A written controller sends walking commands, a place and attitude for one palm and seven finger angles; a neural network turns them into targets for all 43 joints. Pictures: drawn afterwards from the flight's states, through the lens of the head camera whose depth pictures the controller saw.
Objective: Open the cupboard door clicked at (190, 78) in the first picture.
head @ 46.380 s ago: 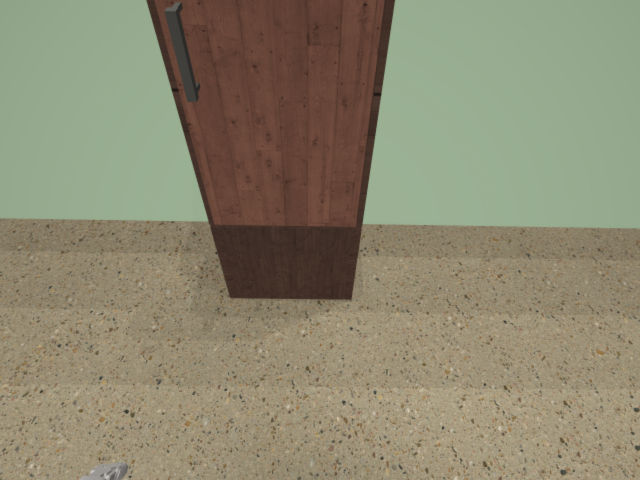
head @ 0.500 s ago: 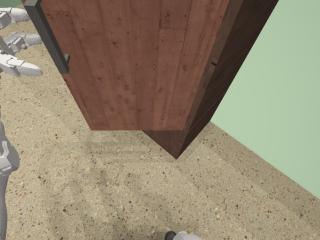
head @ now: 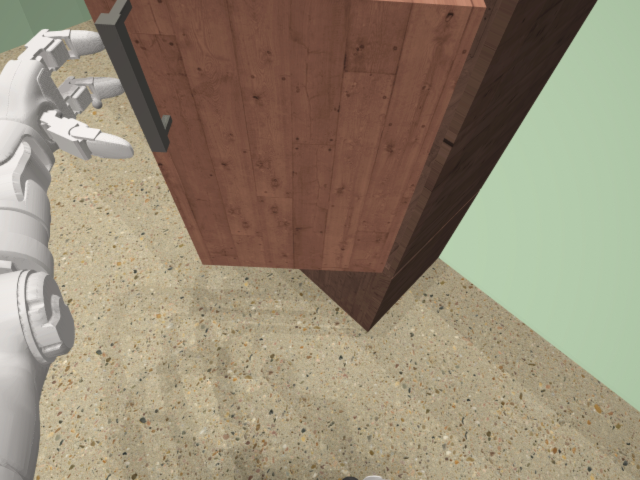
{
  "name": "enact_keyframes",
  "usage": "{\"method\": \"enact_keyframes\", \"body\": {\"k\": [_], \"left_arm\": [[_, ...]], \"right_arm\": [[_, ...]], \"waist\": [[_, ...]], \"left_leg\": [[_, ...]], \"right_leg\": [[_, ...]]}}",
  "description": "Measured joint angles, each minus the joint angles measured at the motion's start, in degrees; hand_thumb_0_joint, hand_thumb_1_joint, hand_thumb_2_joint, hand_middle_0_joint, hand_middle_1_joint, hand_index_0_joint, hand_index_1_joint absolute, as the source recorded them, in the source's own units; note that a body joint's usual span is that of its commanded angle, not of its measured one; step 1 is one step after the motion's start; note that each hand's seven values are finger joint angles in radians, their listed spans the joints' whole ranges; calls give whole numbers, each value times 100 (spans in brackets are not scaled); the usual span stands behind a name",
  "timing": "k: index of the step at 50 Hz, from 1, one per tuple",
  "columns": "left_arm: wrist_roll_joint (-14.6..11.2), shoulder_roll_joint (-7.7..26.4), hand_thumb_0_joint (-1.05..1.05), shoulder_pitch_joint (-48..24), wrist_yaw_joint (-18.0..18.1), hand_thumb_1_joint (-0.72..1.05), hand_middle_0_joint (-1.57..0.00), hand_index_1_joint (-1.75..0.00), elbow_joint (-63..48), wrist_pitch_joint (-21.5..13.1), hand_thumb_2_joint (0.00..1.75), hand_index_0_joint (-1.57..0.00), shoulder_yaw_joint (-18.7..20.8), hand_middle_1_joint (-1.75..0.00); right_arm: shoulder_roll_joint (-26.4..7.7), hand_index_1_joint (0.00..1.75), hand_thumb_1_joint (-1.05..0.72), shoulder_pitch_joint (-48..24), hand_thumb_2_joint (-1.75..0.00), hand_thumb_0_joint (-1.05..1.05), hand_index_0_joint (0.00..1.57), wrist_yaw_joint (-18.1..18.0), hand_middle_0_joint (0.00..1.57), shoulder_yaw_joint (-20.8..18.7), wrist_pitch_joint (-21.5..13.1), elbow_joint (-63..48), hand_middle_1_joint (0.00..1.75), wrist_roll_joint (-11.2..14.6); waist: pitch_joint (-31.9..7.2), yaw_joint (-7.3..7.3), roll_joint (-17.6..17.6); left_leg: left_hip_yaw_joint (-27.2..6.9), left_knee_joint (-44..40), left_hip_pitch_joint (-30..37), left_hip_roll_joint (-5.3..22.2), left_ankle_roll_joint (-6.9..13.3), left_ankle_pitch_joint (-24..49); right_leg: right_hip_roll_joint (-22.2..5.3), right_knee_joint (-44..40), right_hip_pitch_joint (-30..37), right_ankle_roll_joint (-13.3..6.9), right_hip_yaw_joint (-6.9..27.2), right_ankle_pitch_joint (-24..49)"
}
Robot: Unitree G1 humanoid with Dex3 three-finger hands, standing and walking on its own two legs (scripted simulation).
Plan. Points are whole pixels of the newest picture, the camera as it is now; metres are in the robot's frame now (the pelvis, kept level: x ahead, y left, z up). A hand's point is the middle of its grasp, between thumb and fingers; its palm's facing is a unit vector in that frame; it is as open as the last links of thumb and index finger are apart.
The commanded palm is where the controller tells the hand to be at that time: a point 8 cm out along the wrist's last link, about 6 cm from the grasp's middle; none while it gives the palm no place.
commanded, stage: slide the fingers in behind the handle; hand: left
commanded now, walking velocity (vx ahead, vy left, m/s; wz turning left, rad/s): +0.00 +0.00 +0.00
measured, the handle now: (143, 82) +0.55 +0.18 +0.17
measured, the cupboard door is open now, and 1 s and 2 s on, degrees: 43 43 42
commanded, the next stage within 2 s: move the hooked fingers beside the handle in 1.04 s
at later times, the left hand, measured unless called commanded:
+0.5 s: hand (110, 112) +0.49 +0.21 +0.17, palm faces +0.01 -1.00 +0.00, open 15.5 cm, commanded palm +0.48 +0.21 +0.16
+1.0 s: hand (115, 114) +0.49 +0.20 +0.17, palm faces +0.05 -1.00 -0.02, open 15.7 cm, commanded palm +0.48 +0.19 +0.16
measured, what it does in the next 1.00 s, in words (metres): stands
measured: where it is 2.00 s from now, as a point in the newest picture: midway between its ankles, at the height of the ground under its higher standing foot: outside the picture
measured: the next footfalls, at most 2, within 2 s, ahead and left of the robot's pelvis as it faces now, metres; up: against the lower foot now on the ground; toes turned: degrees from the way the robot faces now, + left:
none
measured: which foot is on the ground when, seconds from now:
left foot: down 0.00-1.00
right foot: down 0.00-1.00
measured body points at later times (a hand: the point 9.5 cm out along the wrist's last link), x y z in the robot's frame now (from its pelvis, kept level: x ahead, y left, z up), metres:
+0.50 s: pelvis +0.00 +0.00 +0.00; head +0.08 +0.01 +0.44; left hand +0.48 +0.26 +0.17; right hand +0.05 -0.27 -0.13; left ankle -0.06 +0.08 -0.72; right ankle +0.00 -0.12 -0.72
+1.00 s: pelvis -0.01 -0.02 -0.01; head +0.08 -0.01 +0.43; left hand +0.48 +0.25 +0.17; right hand +0.04 -0.29 -0.13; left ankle -0.06 +0.08 -0.72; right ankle +0.00 -0.12 -0.72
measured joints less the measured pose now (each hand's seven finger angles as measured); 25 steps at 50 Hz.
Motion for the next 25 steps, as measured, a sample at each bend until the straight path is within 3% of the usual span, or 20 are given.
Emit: {"method": "enact_keyframes", "body": {"k": [12, 17, 25], "left_arm": [[-151, -339, -1, -2, 209, -50, -17, -117, -197, 31, 30, -15, -304, -116], [-218, -610, -1, 117, 357, -50, -16, -113, -461, 84, 30, -10, -490, -115], [-255, -978, -1, -62, 574, -50, -24, -110, -462, 103, 30, 0, -741, -118]], "right_arm": [[29, 30, -90, -265, -90, 0, 20, 50, 20, -21, -173, -7, 30, 5], [68, 30, -90, -213, -90, 0, 20, 103, 20, -69, -251, 98, 30, -15], [144, 30, -90, -216, -90, 0, 20, 157, 20, -66, -434, 273, 30, -63]], "waist": [[11, 171, 16], [-15, 193, 61], [-24, 272, 24]], "left_leg": [[-93, 32, 45, -61, 2, -28], [-252, 5, 87, -132, -11, -2], [-466, 110, 23, -213, -50, -12]], "right_leg": [[-58, 95, 51, 16, -54, -94], [-29, 123, 113, 73, 160, -128], [-40, 238, 111, 82, 207, -235]]}}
